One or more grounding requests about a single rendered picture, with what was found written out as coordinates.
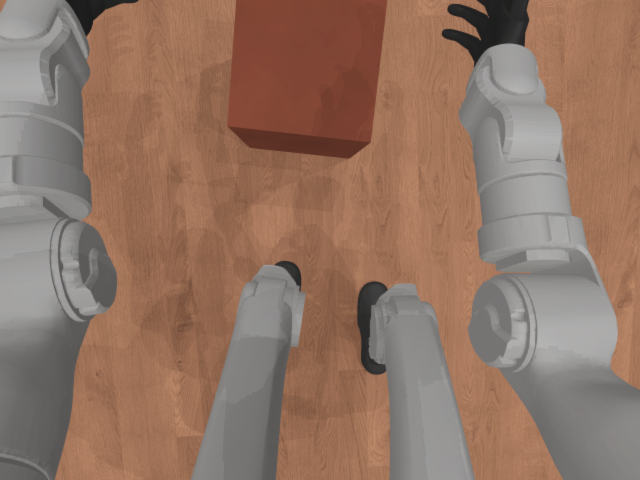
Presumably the right robot hand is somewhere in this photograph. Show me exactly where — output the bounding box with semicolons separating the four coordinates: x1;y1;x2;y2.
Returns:
442;0;529;67

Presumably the right robot foot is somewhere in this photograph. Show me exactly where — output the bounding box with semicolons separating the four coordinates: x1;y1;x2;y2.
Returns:
357;282;388;375

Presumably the left robot upper arm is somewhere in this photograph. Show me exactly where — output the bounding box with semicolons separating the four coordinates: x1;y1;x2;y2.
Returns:
0;217;117;480

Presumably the robot left shin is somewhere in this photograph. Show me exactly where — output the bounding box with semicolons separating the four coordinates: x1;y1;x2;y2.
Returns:
236;265;297;318

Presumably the left robot hand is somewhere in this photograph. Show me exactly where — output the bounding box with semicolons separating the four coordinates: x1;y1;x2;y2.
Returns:
66;0;138;36

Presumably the right robot forearm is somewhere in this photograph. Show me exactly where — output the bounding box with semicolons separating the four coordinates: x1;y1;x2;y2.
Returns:
459;44;618;347

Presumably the carton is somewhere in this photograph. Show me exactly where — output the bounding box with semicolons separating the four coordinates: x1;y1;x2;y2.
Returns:
227;0;387;159

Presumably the left robot forearm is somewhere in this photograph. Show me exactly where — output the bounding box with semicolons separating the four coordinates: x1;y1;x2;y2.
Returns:
0;0;92;225

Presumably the right robot upper arm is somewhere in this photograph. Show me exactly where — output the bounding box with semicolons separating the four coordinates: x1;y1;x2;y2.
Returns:
468;273;640;480

